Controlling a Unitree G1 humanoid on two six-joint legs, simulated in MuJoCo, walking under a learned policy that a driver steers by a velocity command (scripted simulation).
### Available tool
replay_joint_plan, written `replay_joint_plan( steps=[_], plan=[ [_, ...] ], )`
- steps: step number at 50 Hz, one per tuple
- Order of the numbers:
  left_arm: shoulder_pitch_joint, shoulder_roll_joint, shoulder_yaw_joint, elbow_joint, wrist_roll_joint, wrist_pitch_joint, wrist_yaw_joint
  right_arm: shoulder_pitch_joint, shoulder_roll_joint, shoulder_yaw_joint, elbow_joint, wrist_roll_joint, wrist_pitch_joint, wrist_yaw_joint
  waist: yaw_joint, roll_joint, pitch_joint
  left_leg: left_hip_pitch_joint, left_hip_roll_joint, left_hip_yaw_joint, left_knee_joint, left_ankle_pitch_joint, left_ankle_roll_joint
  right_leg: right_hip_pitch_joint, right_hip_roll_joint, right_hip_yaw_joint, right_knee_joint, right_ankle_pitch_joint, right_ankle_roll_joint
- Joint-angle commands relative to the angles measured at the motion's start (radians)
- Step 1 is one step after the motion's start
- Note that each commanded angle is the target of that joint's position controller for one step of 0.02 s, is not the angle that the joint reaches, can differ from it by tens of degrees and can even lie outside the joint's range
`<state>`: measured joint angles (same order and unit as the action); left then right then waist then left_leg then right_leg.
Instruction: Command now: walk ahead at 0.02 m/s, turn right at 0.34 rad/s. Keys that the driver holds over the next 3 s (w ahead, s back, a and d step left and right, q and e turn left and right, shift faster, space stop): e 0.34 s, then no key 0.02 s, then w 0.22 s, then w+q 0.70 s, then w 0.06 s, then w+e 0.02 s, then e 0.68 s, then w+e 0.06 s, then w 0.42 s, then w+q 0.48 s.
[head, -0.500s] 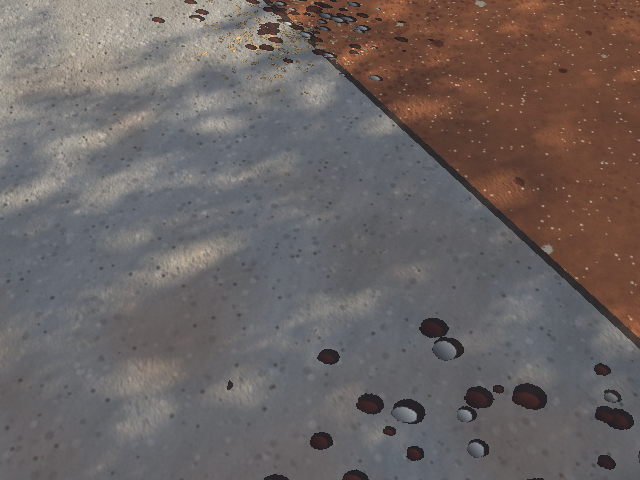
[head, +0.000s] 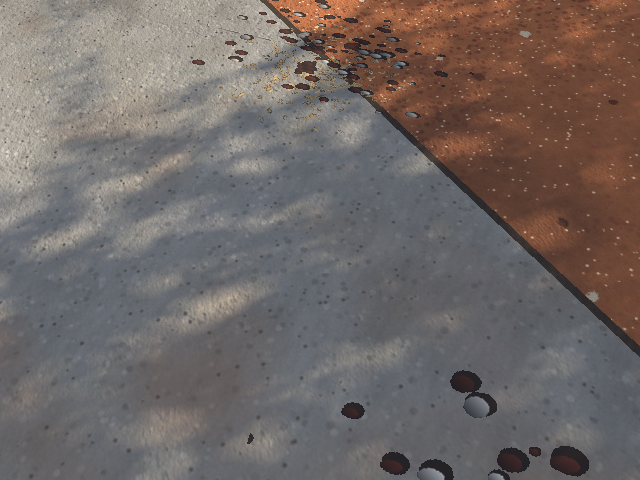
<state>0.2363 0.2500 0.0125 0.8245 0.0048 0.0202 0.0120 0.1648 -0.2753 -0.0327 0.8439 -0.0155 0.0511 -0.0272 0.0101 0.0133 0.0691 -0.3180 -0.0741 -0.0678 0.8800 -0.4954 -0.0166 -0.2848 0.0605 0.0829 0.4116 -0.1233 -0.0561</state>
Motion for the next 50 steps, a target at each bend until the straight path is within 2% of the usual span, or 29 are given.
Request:
replay_joint_plan(
  steps=[1, 7, 9, 11, 12, 13, 14, 15, 16, 17, 18, 19, 22, 25, 28, 31, 32, 34, 35, 36, 37, 38, 39, 40, 41, 43, 45, 48, 50],
  plan=[
    [0.003, 0.184, 0.065, -0.05, 0.001, 0.0, 0.0, 0.052, -0.082, -0.021, -0.035, 0.003, -0.001, -0.006, -0.017, -0.139, -0.111, -0.091, 0.005, 0.019, 0.021, 0.019, -0.026, 0.134, -0.2, 0.29, -0.134, 0.11, -0.15],
    [-0.002, 0.195, 0.092, -0.052, 0.015, 0.019, -0.012, 0.031, -0.083, -0.013, -0.059, 0.011, -0.016, -0.016, 0.004, -0.17, -0.13, -0.016, -0.001, 0.017, -0.138, 0.046, -0.004, 0.071, -0.19, 0.385, -0.155, -0.053, -0.147],
    [-0.033, 0.198, 0.099, -0.059, 0.015, 0.028, -0.019, 0.075, -0.086, -0.012, -0.054, 0.016, -0.024, -0.02, -0.013, -0.181, -0.132, 0.071, -0.016, 0.019, -0.249, 0.068, 0.018, 0.022, -0.175, 0.409, -0.158, -0.081, -0.12],
    [-0.077, 0.196, 0.102, -0.07, 0.005, 0.039, -0.019, 0.16, -0.087, -0.014, -0.034, 0.014, -0.035, -0.028, -0.061, -0.168, -0.116, 0.218, -0.02, 0.032, -0.481, 0.184, 0.049, -0.075, -0.13, 0.403, -0.135, -0.181, -0.056],
    [-0.07, 0.166, 0.095, -0.08, -0.003, 0.038, -0.017, 0.167, -0.138, -0.025, -0.037, 0.004, -0.041, -0.037, -0.055, -0.082, -0.091, 0.271, 0.072, -0.065, -0.621, 0.135, 0.074, -0.159, -0.061, 0.351, -0.062, -0.314, 0.004],
    [-0.035, 0.104, 0.082, -0.104, -0.018, 0.032, -0.016, 0.129, -0.252, -0.049, -0.07, -0.012, -0.04, -0.041, -0.022, 0.172, -0.105, 0.292, 0.354, -0.388, -0.732, -0.033, 0.16, -0.277, 0.086, 0.16, 0.197, -0.409, 0.055],
    [-0.041, 0.164, 0.097, -0.081, 0.015, 0.027, -0.004, 0.02, -0.264, -0.054, -0.095, -0.025, -0.037, -0.033, -0.016, 0.161, -0.029, 0.098, 0.453, -0.449, -0.766, 0.007, 0.23, -0.297, 0.097, 0.048, 0.424, -0.4, 0.064],
    [-0.031, 0.2, 0.108, -0.068, 0.024, 0.028, -0.006, -0.012, -0.187, -0.033, -0.109, -0.025, -0.04, -0.028, 0.019, 0.076, -0.019, 0.01, 0.415, -0.364, -0.73, 0.126, 0.24, -0.215, 0.045, 0.058, 0.567, -0.356, 0.06],
    [0.009, 0.187, 0.109, -0.047, 0.025, 0.032, -0.014, -0.06, -0.13, -0.018, -0.119, -0.017, -0.044, -0.025, 0.056, 0.059, -0.009, -0.012, 0.345, -0.253, -0.701, 0.228, 0.212, -0.193, 0.041, 0.046, 0.65, -0.303, 0.057],
    [0.04, 0.176, 0.108, -0.033, 0.027, 0.04, -0.02, -0.081, -0.115, -0.013, -0.131, -0.011, -0.048, -0.024, 0.069, 0.081, -0.017, 0.02, 0.295, -0.168, -0.678, 0.308, 0.191, -0.202, 0.036, 0.03, 0.717, -0.266, 0.062],
    [0.053, 0.167, 0.105, -0.022, 0.027, 0.044, -0.027, -0.068, -0.109, -0.011, -0.136, -0.01, -0.051, -0.025, 0.056, 0.105, -0.028, 0.054, 0.269, -0.122, -0.656, 0.388, 0.192, -0.215, 0.035, 0.014, 0.763, -0.257, 0.071],
    [0.047, 0.163, 0.1, -0.023, 0.026, 0.046, -0.032, -0.016, -0.112, -0.012, -0.127, -0.013, -0.054, -0.02, 0.031, 0.113, -0.051, 0.117, 0.262, -0.114, -0.658, 0.336, 0.196, -0.244, 0.024, 0.006, 0.757, -0.243, 0.076],
    [-0.055, 0.146, 0.086, -0.052, 0.032, 0.04, -0.048, 0.129, -0.135, -0.023, -0.077, -0.01, -0.066, -0.01, -0.051, 0.131, -0.023, 0.292, 0.29, -0.19, -0.711, 0.068, 0.215, -0.361, 0.011, 0.023, 0.621, -0.229, 0.087],
    [-0.093, 0.126, 0.076, -0.05, 0.033, 0.023, -0.05, 0.197, -0.146, -0.033, -0.033, -0.01, -0.088, -0.003, -0.076, 0.117, 0.001, 0.374, 0.314, -0.201, -0.735, 0.063, 0.22, -0.37, 0.008, 0.032, 0.487, -0.227, 0.08],
    [-0.124, 0.108, 0.062, -0.05, 0.033, 0.003, -0.051, 0.207, -0.147, -0.038, -0.008, -0.01, -0.105, 0.008, -0.079, 0.122, -0.003, 0.349, 0.314, -0.161, -0.742, 0.087, 0.225, -0.283, -0.025, -0.034, 0.354, -0.242, 0.066],
    [-0.184, 0.086, 0.047, -0.068, 0.028, -0.017, -0.05, 0.237, -0.147, -0.042, 0.025, -0.011, -0.107, 0.026, -0.085, 0.14, 0.015, 0.252, 0.307, -0.15, -0.728, 0.116, 0.242, -0.153, -0.038, -0.114, 0.206, -0.299, 0.041],
    [-0.175, 0.081, 0.044, -0.067, 0.024, -0.024, -0.047, 0.239, -0.148, -0.044, 0.034, -0.01, -0.104, 0.033, -0.072, 0.14, 0.02, 0.208, 0.304, -0.152, -0.713, 0.145, 0.245, -0.088, -0.029, -0.132, 0.144, -0.293, 0.029],
    [-0.04, 0.065, 0.041, -0.018, 0.022, -0.043, -0.032, 0.196, -0.154, -0.05, 0.037, 0.009, -0.096, 0.038, 0.016, 0.095, 0.007, 0.061, 0.269, -0.125, -0.62, 0.227, 0.221, 0.168, -0.006, -0.168, -0.064, -0.106, 0.0],
    [0.068, 0.096, 0.052, 0.025, 0.026, -0.056, -0.017, 0.179, -0.125, -0.043, 0.029, 0.013, -0.1, 0.035, 0.058, 0.039, -0.044, -0.075, 0.229, -0.094, -0.526, 0.223, 0.187, 0.384, -0.033, -0.119, -0.083, -0.078, -0.006],
    [0.203, 0.168, 0.069, 0.047, 0.042, -0.07, 0.0, 0.128, -0.048, -0.021, -0.008, 0.017, -0.107, 0.037, 0.129, -0.121, -0.123, -0.229, 0.131, -0.002, -0.286, 0.095, 0.138, 0.567, -0.249, 0.125, -0.184, -0.288, -0.029],
    [0.254, 0.291, 0.095, 0.05, 0.036, -0.073, 0.007, 0.085, 0.007, -0.007, -0.051, 0.014, -0.109, 0.033, 0.145, -0.267, -0.109, -0.433, 0.015, 0.094, -0.053, -0.066, 0.112, 0.577, -0.467, 0.44, -0.299, -0.519, -0.097],
    [0.212, 0.261, 0.092, 0.052, 0.038, -0.069, 0.011, 0.102, -0.092, -0.032, -0.038, -0.001, -0.102, 0.03, 0.111, -0.167, -0.029, -0.441, 0.079, 0.005, 0.092, -0.043, 0.132, 0.434, -0.492, 0.442, -0.289, -0.557, -0.159],
    [0.115, 0.174, 0.067, 0.026, 0.031, -0.073, 0.004, 0.134, -0.104, -0.042, -0.008, 0.004, -0.099, 0.041, 0.05, -0.113, 0.028, -0.433, 0.11, -0.024, 0.14, 0.047, 0.135, 0.375, -0.423, 0.349, -0.298, -0.528, -0.138],
    [0.058, 0.12, 0.053, 0.012, 0.023, -0.081, 0.0, 0.164, -0.086, -0.042, 0.014, 0.004, -0.096, 0.05, 0.018, -0.115, 0.054, -0.416, 0.123, -0.022, 0.141, 0.116, 0.123, 0.331, -0.37, 0.243, -0.318, -0.423, -0.104],
    [0.037, 0.096, 0.045, 0.006, 0.022, -0.089, 0.002, 0.169, -0.078, -0.043, 0.026, -0.002, -0.092, 0.057, 0.002, -0.118, 0.054, -0.401, 0.135, -0.01, 0.147, 0.172, 0.108, 0.32, -0.333, 0.155, -0.327, -0.299, -0.081],
    [0.064, 0.083, 0.04, 0.023, 0.023, -0.105, 0.003, 0.155, -0.054, -0.041, 0.027, -0.017, -0.082, 0.068, -0.001, -0.104, 0.03, -0.407, 0.131, 0.016, 0.204, 0.25, 0.087, 0.325, -0.295, 0.026, -0.303, -0.034, -0.07],
    [0.11, 0.081, 0.04, 0.045, 0.019, -0.114, 0.001, 0.1, -0.034, -0.038, 0.0, -0.015, -0.077, 0.076, 0.002, -0.099, 0.025, -0.449, 0.138, 0.033, 0.223, 0.298, 0.072, 0.329, -0.297, -0.046, -0.288, 0.136, -0.077],
    [0.133, 0.068, 0.034, 0.064, 0.02, -0.119, -0.001, -0.011, -0.015, -0.029, -0.052, -0.016, -0.073, 0.087, 0.006, -0.102, 0.056, -0.474, 0.135, 0.067, 0.128, 0.368, 0.054, 0.295, -0.283, -0.135, -0.288, 0.275, -0.081],
    [0.126, 0.074, 0.033, 0.072, 0.019, -0.122, -0.001, -0.078, 0.005, -0.016, -0.083, -0.017, -0.074, 0.1, 0.007, -0.107, 0.07, -0.406, 0.132, 0.109, -0.018, 0.438, 0.056, 0.255, -0.262, -0.198, -0.287, 0.324, -0.074]
  ],
)
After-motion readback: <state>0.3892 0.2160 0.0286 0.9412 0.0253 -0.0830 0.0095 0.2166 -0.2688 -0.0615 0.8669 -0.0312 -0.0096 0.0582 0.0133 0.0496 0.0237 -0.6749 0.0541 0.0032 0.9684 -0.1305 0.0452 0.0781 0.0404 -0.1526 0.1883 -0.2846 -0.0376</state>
